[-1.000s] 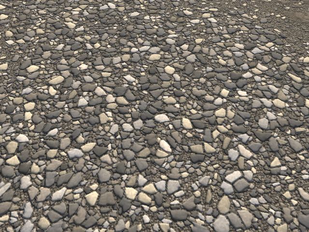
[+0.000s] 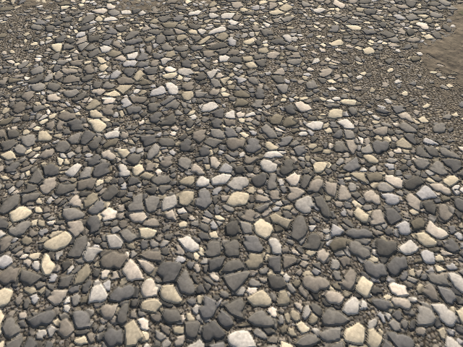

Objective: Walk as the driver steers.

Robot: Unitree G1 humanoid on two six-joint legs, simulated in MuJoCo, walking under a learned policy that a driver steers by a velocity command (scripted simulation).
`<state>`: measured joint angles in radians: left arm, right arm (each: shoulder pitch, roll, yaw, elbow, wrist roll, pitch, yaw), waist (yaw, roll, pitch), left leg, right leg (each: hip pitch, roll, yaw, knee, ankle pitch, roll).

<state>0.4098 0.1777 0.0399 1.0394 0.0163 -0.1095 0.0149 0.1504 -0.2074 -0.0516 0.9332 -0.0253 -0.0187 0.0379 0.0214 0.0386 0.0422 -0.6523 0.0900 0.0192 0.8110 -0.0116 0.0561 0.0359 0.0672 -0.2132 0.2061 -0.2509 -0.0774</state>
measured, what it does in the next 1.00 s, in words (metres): walks ahead, turning left: left foot, then right foot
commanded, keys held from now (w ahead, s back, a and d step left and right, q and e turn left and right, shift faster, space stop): w+q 0.72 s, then w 0.02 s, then e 0.26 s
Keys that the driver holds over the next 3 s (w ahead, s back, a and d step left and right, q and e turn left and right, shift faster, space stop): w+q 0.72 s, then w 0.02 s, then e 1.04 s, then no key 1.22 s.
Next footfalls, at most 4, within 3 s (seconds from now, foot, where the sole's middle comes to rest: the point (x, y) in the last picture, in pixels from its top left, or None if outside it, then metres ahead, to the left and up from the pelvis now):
0.18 left None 0.24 0.09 -0.78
0.70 right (245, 308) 0.60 0.02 -0.78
1.14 left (173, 309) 0.60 0.24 -0.78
1.58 right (258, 329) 0.54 -0.02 -0.78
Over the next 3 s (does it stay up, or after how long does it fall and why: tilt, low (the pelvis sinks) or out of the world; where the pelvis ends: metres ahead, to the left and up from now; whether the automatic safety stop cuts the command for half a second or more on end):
stays up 0.52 0.10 0.00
